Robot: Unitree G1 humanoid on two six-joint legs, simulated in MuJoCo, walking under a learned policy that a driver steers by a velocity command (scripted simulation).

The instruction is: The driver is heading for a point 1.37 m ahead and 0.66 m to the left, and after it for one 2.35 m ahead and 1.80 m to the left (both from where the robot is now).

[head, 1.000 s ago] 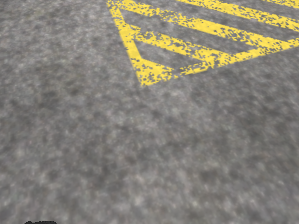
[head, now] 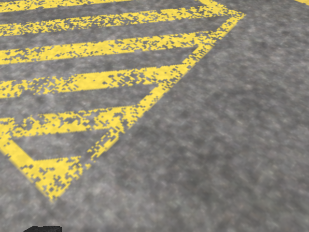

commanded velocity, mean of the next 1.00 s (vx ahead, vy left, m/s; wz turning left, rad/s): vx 0.02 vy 0.00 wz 0.41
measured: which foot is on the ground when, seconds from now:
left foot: up 0.00-0.26, down 0.28-0.64, up 0.66-1.00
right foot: down 0.00-0.30, up 0.32-0.62, down 0.64-1.00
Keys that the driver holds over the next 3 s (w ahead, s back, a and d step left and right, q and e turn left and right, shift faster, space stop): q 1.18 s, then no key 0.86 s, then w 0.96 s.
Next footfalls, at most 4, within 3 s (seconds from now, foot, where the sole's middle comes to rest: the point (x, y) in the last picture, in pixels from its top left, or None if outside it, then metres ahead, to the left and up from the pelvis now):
0.28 left None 0.07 0.15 -0.76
0.64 right None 0.14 -0.09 -0.76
1.08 left None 0.03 0.15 -0.76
1.52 right None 0.18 -0.03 -0.76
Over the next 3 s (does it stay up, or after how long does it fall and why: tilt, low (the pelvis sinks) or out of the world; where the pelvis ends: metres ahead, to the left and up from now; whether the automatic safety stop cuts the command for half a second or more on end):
stays up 0.38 0.28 0.02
